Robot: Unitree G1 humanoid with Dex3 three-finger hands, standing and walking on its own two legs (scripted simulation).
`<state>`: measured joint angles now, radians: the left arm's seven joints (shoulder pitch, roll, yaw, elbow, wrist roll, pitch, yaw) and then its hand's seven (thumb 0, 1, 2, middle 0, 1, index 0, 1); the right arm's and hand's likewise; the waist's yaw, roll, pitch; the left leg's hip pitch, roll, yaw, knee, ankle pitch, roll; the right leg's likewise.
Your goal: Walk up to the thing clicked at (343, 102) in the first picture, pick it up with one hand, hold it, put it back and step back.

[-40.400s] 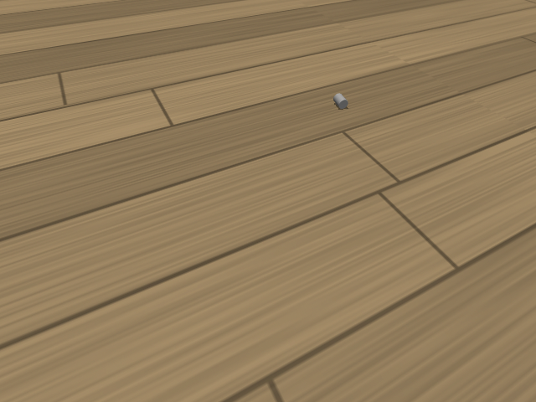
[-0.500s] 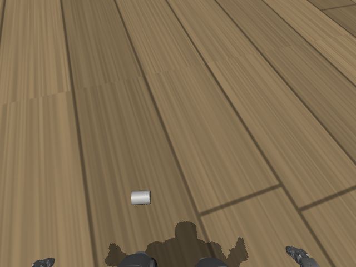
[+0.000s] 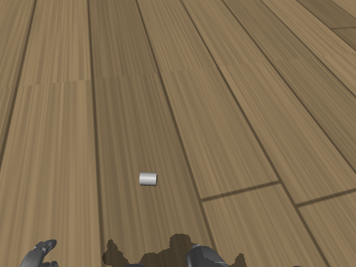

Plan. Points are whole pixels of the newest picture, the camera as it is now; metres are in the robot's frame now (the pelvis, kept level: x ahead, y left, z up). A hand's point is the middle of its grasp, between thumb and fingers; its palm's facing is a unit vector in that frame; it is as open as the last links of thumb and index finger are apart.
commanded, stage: step back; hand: left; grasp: from above
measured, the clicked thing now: (148, 178) +0.63 +0.11 -0.72
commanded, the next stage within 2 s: none
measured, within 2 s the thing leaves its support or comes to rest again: neither
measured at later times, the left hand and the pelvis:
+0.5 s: hand out of the picture -0.09 +0.23 -0.13, palm faces -0.06 -0.90 -0.43, open 7.4 cm; pelvis -0.17 -0.04 +0.00, yaw -4 degrees
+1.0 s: hand out of the picture -0.25 +0.22 -0.15, palm faces -0.06 -0.92 -0.40, open 7.4 cm; pelvis -0.35 -0.05 -0.01, yaw -4 degrees
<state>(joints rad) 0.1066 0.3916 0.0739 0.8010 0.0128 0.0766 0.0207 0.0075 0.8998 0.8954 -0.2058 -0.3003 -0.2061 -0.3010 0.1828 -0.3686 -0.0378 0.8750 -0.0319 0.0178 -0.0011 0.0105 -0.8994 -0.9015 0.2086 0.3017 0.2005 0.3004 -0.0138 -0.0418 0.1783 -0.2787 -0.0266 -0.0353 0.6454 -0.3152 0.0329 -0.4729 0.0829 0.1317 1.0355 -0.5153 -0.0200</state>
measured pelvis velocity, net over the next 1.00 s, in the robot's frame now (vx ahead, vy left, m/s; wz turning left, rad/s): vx -0.35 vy -0.05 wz -0.07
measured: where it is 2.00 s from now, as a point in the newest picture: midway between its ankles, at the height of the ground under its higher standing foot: outside the picture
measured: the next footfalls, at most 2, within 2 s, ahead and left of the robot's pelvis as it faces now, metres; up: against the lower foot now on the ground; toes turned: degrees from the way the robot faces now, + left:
right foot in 0.32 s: -0.12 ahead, -0.16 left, +0.00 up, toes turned -3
left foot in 0.68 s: -0.21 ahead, +0.08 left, +0.00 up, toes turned -1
